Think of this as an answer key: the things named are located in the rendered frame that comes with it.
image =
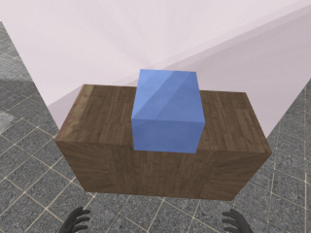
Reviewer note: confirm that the left robot hand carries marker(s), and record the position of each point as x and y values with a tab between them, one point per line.
73	219

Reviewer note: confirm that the carton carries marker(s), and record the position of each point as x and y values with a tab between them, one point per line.
167	112

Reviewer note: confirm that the right robot hand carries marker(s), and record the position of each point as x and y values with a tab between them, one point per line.
240	222

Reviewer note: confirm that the pedestal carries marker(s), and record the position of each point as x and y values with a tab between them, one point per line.
96	139

